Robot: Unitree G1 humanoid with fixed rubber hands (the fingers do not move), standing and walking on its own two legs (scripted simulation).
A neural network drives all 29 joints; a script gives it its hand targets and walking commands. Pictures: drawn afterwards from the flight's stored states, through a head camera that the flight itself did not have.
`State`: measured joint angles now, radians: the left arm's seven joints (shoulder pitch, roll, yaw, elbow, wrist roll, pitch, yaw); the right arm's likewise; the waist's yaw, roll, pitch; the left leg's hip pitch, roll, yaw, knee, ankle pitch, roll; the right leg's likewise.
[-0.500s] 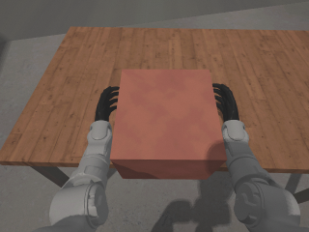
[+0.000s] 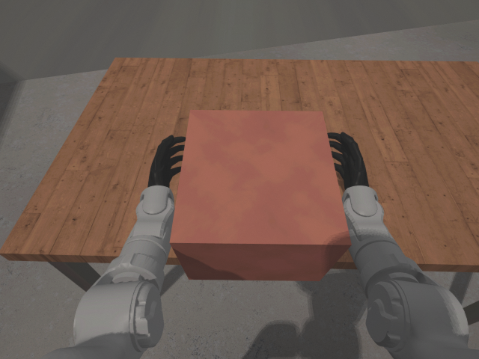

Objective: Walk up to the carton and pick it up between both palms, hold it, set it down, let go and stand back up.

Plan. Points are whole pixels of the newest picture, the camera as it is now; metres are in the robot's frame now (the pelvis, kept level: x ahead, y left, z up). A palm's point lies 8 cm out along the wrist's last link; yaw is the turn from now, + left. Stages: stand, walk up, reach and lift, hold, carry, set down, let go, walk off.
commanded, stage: reach and lift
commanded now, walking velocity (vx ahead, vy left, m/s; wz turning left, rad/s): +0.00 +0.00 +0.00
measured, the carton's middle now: (255, 195) +0.40 +0.01 +0.04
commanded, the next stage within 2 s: hold in 2.00 s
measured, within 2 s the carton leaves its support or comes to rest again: neither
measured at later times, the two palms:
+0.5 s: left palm (147, 165) +0.38 +0.19 +0.13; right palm (363, 162) +0.39 -0.15 +0.14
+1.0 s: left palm (139, 168) +0.35 +0.18 +0.16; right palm (375, 172) +0.36 -0.15 +0.15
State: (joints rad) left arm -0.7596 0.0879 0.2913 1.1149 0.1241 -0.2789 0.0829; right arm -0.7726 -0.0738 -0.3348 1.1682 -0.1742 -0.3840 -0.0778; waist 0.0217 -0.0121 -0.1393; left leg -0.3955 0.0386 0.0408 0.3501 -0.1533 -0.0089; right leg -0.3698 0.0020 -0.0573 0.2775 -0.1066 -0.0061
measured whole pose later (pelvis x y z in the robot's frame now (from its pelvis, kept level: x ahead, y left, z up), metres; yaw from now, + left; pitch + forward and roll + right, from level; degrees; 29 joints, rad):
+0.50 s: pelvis +0.00 +0.00 +0.00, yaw +2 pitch +1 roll -1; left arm -0.63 0.08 0.24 0.69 0.09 0.15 0.06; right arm -0.70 -0.09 -0.11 0.89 0.10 -0.03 -0.11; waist -0.03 -0.02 -0.09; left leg -0.18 0.02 0.00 0.35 -0.18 -0.01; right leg -0.13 -0.01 -0.08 0.27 -0.14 0.00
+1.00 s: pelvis -0.02 +0.01 +0.00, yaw +2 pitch -3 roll -1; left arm -0.57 0.05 0.24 0.37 0.13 0.42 0.04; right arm -0.63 -0.08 -0.11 0.66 0.15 0.15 -0.11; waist -0.05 -0.03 -0.04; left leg -0.14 0.01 0.01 0.34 -0.16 0.00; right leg -0.11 -0.02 -0.07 0.28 -0.13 0.01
